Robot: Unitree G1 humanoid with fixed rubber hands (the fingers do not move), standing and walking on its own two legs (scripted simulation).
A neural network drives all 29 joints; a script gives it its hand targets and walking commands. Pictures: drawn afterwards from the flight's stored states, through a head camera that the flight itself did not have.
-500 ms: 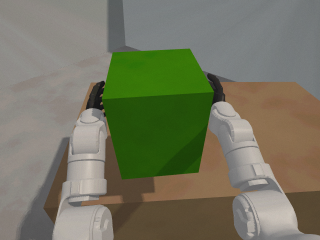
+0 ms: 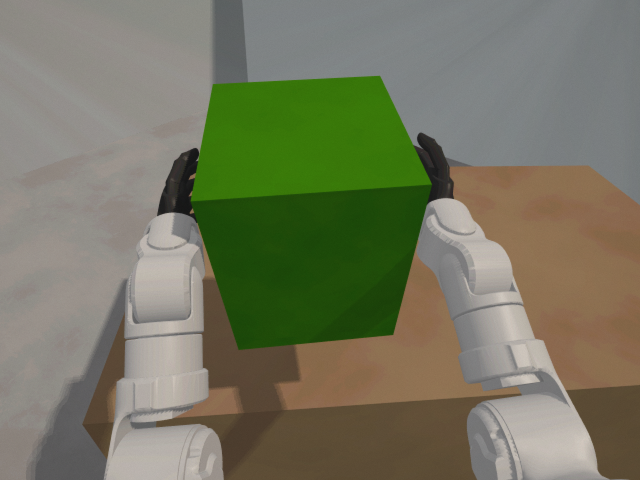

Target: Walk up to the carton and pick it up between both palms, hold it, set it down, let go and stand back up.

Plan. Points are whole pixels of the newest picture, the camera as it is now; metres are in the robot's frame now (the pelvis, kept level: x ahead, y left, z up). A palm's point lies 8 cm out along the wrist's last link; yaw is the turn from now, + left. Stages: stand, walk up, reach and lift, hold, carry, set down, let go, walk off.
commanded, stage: hold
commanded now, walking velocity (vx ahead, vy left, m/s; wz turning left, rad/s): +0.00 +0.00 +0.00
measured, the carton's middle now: (307, 216) +0.38 +0.03 +0.19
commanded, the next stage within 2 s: none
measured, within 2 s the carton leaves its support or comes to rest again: neither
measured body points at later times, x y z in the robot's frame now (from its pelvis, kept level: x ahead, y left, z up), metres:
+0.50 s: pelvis +0.00 +0.00 +0.00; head -0.07 +0.02 +0.44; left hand +0.37 +0.17 +0.23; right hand +0.38 -0.12 +0.25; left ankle +0.03 +0.14 -0.75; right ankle +0.01 -0.14 -0.75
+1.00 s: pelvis +0.00 +0.00 +0.00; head -0.06 +0.02 +0.45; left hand +0.37 +0.17 +0.19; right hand +0.38 -0.12 +0.20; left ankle +0.03 +0.14 -0.75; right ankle +0.01 -0.14 -0.75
